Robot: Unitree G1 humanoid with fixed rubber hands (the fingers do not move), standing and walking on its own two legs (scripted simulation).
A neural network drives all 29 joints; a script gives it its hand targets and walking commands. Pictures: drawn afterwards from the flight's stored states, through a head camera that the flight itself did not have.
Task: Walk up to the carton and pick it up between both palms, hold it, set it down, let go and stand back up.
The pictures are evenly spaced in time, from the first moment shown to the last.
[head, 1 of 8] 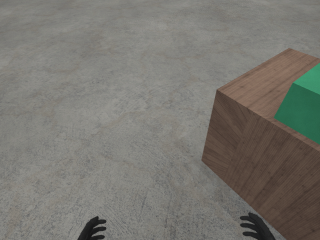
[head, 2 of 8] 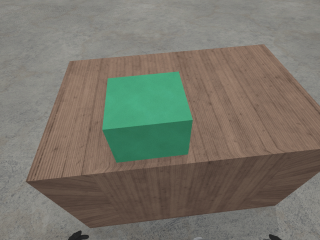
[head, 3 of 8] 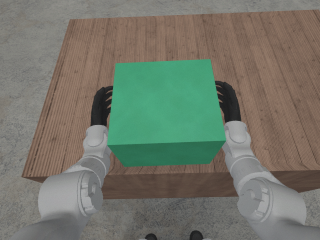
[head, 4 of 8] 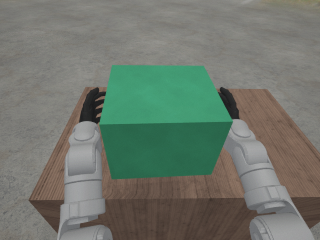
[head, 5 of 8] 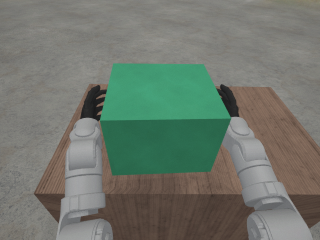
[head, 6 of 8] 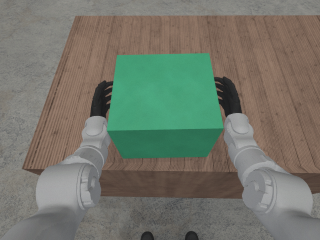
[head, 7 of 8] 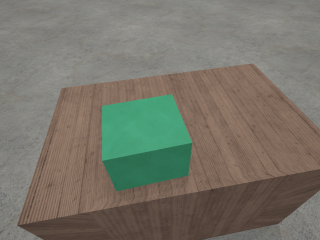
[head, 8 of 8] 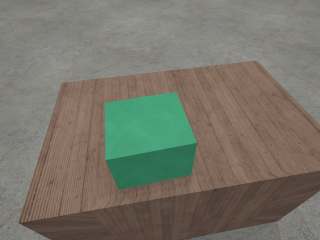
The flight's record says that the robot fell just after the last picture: no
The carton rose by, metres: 0.21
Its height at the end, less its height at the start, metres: +0.00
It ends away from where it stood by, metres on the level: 0.02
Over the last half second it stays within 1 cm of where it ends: yes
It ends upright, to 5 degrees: yes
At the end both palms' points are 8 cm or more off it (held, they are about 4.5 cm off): yes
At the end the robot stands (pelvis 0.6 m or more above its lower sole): yes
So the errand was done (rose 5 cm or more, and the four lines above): yes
